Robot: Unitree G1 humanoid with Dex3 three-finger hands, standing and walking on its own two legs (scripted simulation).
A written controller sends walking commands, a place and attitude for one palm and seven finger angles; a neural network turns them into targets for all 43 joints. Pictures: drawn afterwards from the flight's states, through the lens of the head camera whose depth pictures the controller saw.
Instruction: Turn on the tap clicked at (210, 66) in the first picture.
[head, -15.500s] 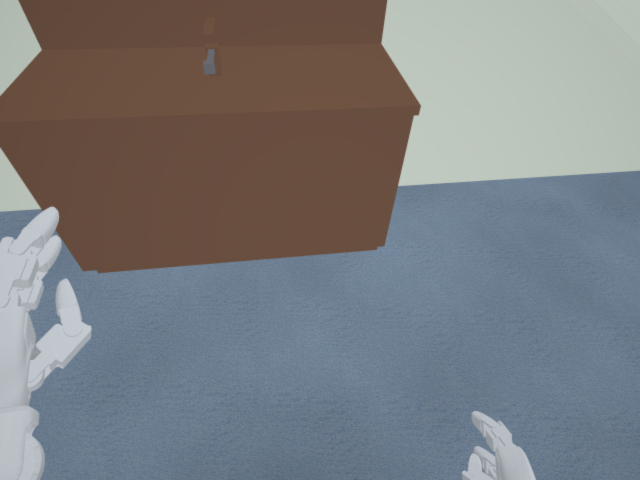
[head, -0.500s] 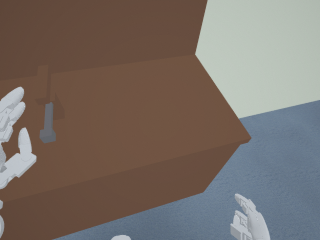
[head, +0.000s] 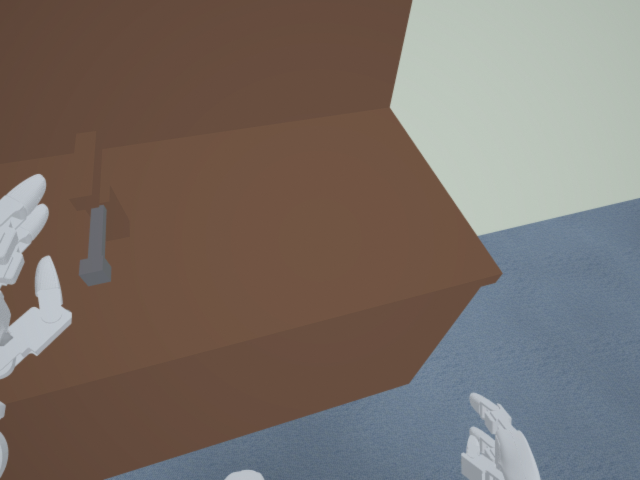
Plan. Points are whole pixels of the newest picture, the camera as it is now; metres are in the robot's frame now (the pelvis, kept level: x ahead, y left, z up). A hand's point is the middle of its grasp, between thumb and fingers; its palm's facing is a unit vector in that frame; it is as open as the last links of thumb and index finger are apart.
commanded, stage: shuffle to correct the standing spot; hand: left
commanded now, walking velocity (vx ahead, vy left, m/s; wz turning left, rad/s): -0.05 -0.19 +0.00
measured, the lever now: (95, 270) +0.35 +0.32 +0.03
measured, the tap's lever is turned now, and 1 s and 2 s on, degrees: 0 0 0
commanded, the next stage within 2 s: come to a stop and stand still in 0.28 s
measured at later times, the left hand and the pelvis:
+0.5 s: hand (12, 288) +0.23 +0.28 +0.19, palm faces +0.37 -0.78 -0.51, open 7.4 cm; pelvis -0.01 +0.00 +0.00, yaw +0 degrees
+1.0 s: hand out of the picture +0.19 +0.32 +0.17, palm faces +0.44 -0.84 -0.32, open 7.5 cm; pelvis -0.03 +0.07 +0.00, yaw +1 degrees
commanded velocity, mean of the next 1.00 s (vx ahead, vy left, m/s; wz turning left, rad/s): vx -0.03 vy -0.06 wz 0.00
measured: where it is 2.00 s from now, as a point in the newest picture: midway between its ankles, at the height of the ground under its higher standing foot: outside the picture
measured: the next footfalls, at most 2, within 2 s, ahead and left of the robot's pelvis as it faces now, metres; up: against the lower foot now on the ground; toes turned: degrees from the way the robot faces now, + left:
none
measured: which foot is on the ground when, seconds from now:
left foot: down 0.00-1.00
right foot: down 0.00-1.00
